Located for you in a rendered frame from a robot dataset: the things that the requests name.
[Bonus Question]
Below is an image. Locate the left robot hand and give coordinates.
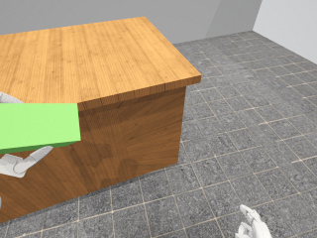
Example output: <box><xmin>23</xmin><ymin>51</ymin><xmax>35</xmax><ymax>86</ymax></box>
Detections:
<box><xmin>0</xmin><ymin>91</ymin><xmax>53</xmax><ymax>178</ymax></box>

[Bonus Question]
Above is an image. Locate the sponge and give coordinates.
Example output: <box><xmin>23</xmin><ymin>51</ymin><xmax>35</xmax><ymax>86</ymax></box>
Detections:
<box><xmin>0</xmin><ymin>103</ymin><xmax>81</xmax><ymax>155</ymax></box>

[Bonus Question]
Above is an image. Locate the table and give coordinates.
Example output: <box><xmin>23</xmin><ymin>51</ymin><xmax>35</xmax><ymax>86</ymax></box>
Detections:
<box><xmin>0</xmin><ymin>16</ymin><xmax>202</xmax><ymax>223</ymax></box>

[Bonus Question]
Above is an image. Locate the right robot hand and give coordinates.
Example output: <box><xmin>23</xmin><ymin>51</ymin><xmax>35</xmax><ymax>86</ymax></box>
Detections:
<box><xmin>235</xmin><ymin>204</ymin><xmax>272</xmax><ymax>238</ymax></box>

